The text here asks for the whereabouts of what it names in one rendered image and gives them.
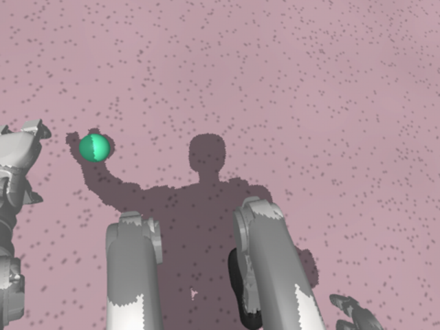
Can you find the left robot hand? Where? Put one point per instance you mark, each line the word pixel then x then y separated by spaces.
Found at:
pixel 20 150

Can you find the ball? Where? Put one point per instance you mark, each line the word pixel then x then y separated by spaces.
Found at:
pixel 94 147

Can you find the right robot hand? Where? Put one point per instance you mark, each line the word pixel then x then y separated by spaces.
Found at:
pixel 363 319

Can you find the left robot arm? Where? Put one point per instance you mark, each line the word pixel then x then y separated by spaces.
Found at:
pixel 12 282

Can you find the right robot foot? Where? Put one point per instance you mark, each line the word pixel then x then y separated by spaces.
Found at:
pixel 249 320

